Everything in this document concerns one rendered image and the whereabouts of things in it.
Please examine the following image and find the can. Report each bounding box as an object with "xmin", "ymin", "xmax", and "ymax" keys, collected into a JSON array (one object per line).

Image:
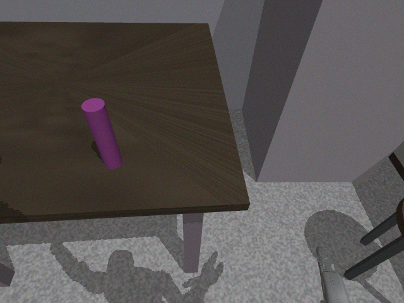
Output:
[{"xmin": 81, "ymin": 98, "xmax": 122, "ymax": 169}]

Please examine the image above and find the table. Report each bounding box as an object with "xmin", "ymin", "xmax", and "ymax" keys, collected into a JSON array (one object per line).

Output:
[{"xmin": 0, "ymin": 21, "xmax": 250, "ymax": 287}]

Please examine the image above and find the stool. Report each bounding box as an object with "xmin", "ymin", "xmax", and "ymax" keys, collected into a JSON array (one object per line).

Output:
[{"xmin": 344, "ymin": 198, "xmax": 404, "ymax": 280}]

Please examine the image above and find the right robot hand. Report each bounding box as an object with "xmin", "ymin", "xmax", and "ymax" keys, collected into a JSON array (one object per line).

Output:
[{"xmin": 316, "ymin": 246, "xmax": 350, "ymax": 303}]

